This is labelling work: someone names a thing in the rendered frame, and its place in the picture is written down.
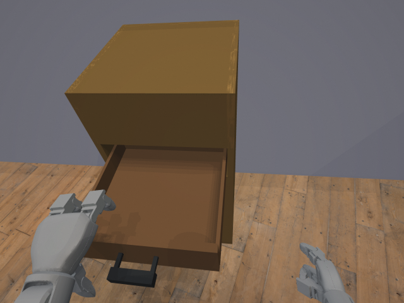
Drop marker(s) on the right robot forearm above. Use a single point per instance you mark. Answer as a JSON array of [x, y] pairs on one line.
[[337, 296]]

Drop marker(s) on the handle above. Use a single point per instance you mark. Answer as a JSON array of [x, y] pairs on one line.
[[133, 277]]

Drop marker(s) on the drawer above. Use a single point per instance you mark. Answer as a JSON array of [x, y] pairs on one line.
[[169, 203]]

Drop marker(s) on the left robot forearm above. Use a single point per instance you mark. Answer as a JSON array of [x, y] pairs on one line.
[[47, 287]]

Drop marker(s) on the robot right hand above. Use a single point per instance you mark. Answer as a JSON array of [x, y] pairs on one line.
[[312, 282]]

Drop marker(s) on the cabinet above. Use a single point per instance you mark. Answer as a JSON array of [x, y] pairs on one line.
[[165, 84]]

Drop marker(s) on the robot left hand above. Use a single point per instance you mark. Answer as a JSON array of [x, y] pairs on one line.
[[63, 238]]

